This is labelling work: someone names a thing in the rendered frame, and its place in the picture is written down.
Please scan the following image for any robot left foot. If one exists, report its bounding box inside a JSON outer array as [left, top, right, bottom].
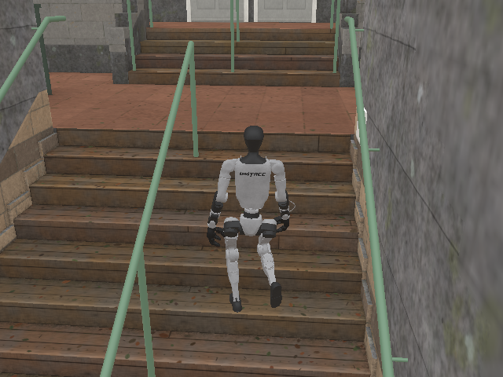
[[229, 293, 242, 313]]

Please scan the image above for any robot left forearm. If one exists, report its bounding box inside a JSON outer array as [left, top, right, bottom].
[[207, 191, 223, 229]]

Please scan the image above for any robot right forearm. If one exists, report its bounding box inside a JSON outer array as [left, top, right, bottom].
[[278, 190, 290, 220]]

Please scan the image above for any robot left hand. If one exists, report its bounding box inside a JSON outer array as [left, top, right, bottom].
[[207, 227, 226, 247]]

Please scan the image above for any robot right upper arm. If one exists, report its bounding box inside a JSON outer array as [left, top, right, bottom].
[[270, 159, 287, 202]]

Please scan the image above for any left robot thigh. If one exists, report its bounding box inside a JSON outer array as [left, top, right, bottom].
[[223, 217, 240, 262]]

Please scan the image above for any robot left upper arm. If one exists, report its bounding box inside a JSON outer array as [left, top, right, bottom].
[[216, 159, 237, 203]]

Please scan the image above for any robot right hand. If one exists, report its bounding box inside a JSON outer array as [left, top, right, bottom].
[[274, 216, 289, 232]]

